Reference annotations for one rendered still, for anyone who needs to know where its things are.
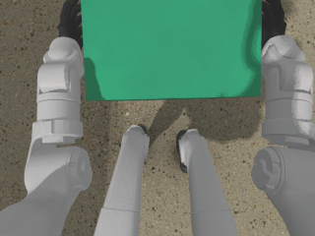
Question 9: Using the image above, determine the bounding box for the right robot thigh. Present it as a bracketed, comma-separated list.
[178, 134, 239, 236]

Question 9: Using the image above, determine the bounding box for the right robot foot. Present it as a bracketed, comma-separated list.
[176, 131, 188, 174]

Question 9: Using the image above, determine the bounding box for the robot right hand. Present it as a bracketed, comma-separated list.
[261, 0, 286, 50]

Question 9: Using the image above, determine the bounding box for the right robot upper arm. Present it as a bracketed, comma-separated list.
[251, 146, 315, 236]

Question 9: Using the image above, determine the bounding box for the left robot upper arm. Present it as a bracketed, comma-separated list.
[0, 146, 93, 236]

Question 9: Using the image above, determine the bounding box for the robot left hand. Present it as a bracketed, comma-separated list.
[58, 0, 84, 50]

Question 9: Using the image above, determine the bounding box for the carton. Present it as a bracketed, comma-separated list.
[81, 0, 263, 101]

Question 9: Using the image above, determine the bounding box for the robot right forearm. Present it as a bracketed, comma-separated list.
[261, 34, 315, 153]

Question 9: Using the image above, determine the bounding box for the robot left forearm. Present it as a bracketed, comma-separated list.
[24, 36, 85, 187]

